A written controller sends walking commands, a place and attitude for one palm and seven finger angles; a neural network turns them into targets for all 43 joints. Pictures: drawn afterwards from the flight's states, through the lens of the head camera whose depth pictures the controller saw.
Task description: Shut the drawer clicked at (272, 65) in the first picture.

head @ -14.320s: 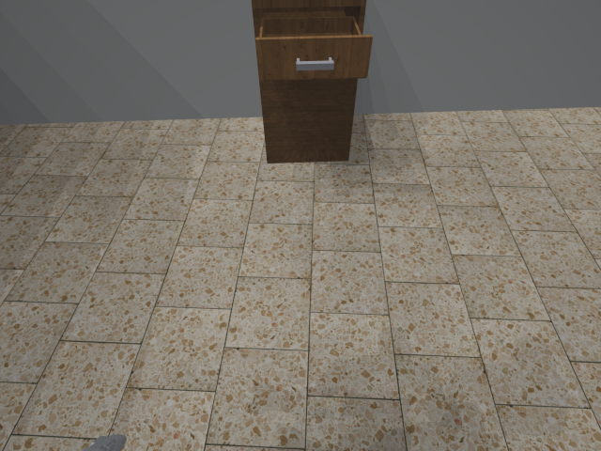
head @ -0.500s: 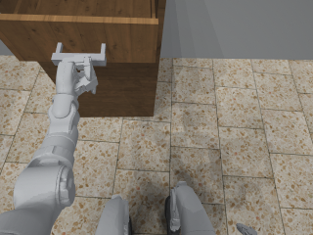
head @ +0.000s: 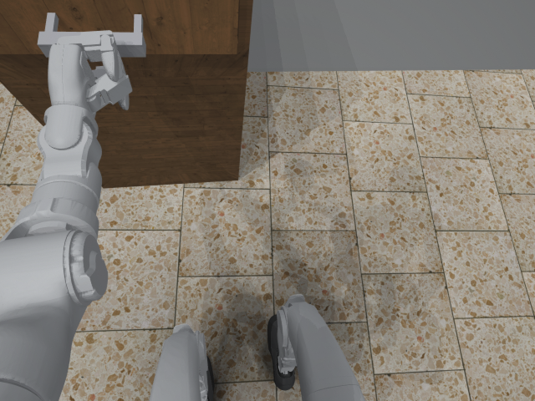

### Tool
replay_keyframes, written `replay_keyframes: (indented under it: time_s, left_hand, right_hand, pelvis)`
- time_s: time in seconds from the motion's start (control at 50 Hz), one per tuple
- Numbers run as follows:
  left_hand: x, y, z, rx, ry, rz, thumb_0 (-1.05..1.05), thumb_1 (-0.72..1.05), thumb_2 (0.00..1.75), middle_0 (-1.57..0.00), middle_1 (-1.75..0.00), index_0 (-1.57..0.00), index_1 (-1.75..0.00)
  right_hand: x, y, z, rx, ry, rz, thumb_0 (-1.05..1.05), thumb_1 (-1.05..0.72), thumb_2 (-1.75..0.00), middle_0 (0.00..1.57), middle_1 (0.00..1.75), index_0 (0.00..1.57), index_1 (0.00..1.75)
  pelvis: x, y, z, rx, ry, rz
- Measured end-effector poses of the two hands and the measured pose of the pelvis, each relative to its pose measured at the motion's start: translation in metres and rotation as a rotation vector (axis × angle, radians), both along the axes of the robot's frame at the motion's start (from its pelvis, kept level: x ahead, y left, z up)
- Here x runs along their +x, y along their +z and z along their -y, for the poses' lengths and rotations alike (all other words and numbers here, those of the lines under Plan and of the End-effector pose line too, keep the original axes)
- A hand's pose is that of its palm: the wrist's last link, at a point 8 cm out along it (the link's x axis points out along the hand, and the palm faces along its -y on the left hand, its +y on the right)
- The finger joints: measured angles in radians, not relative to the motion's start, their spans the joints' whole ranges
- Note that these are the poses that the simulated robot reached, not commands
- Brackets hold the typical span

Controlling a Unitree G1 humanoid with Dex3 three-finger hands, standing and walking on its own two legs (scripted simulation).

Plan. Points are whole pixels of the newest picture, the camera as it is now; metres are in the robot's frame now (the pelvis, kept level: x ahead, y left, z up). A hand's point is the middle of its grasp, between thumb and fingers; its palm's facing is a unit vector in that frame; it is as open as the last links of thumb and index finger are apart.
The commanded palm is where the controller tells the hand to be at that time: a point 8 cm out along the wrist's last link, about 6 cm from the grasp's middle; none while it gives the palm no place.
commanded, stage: push the drawer shut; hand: left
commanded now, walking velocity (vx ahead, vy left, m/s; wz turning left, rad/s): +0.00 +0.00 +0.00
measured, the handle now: (95, 33) +0.63 +0.16 +0.05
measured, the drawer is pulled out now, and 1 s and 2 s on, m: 0.03 0.00 0.00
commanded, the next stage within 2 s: pull the fist back off the drawer in 0.48 s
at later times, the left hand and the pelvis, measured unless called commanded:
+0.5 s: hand (117, 59) +0.59 +0.13 +0.05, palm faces -0.05 -1.00 -0.06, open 3.1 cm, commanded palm +0.61 +0.15 +0.05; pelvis +0.00 +0.00 -0.01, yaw +0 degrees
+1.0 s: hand (122, 61) +0.58 +0.13 +0.05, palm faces -0.05 -1.00 -0.05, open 3.2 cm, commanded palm +0.57 +0.15 +0.05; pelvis -0.01 +0.01 -0.01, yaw -1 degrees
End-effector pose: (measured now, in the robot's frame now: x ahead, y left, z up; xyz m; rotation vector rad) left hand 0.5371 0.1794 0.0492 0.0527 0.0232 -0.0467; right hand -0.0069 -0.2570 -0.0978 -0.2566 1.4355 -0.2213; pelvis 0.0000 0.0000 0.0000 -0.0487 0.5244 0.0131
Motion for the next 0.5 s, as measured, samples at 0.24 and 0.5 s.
replay_keyframes:
  time_s: [0.24,0.5]
  left_hand:
    - [0.025,0.001,-0.001,-0.003,0.001,-0.007,0.05,0.78,0.94,-1.40,-1.60,-1.40,-1.60]
    - [0.033,0.000,-0.008,0.005,0.000,-0.018,0.03,0.67,0.97,-1.40,-1.60,-1.40,-1.60]
  right_hand:
    - [-0.010,0.003,-0.007,-0.004,-0.019,-0.041,0.00,-0.91,-0.89,0.21,0.30,0.21,0.30]
    - [-0.026,0.004,-0.011,-0.012,-0.014,-0.092,0.00,-0.91,-0.89,0.21,0.30,0.21,0.30]
  pelvis:
    - [0.003,-0.003,-0.003,-0.015,0.000,-0.027]
    - [-0.002,-0.008,-0.003,-0.030,0.015,-0.045]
